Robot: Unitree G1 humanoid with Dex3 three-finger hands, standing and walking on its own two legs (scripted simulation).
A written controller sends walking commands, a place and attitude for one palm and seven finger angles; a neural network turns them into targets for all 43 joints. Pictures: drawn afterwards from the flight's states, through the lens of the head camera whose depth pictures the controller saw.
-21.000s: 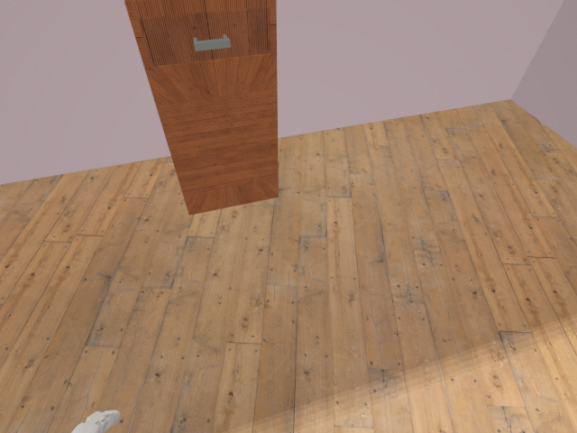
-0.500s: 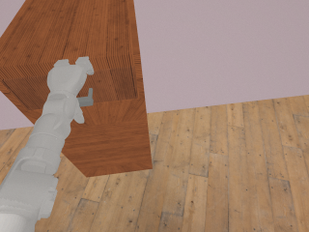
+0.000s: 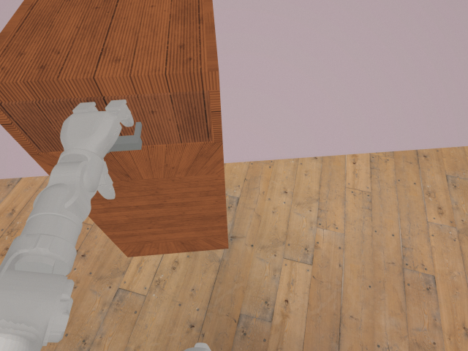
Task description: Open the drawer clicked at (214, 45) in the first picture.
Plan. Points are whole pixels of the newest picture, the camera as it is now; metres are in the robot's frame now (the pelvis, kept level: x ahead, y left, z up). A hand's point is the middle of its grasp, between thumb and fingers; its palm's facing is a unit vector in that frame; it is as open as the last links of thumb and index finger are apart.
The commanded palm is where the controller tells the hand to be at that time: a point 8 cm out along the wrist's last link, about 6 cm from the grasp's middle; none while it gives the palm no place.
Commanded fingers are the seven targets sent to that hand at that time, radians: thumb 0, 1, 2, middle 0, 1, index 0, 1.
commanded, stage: lower the fingers behind the handle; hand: left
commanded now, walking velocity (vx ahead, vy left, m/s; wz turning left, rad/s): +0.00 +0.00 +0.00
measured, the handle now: (114, 136) +0.51 +0.26 +0.04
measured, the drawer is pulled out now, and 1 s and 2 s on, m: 0.00 0.00 0.00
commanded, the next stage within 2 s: lift the fingers back up to retry in 1.16 s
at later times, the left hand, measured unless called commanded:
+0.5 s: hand (97, 156) +0.45 +0.27 +0.05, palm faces -0.02 -0.03 -1.00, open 13.8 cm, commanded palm +0.43 +0.26 +0.09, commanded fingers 0.00 -0.50 0.30 -0.30 -1.20 -0.30 -1.20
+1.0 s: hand (100, 158) +0.45 +0.26 +0.04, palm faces -0.02 +0.01 -1.00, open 13.8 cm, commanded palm +0.43 +0.25 +0.07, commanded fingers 0.00 -0.50 0.30 -0.30 -1.20 -0.30 -1.20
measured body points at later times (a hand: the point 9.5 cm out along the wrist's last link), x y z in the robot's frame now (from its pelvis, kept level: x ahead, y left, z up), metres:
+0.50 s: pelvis +0.00 +0.02 -0.01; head +0.06 +0.02 +0.44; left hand +0.44 +0.27 +0.10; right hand +0.04 -0.26 -0.13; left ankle +0.02 +0.09 -0.71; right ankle -0.05 -0.10 -0.71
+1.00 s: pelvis -0.02 +0.02 -0.02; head +0.04 +0.02 +0.43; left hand +0.44 +0.26 +0.10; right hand +0.00 -0.25 -0.14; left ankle +0.02 +0.09 -0.71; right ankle -0.05 -0.10 -0.71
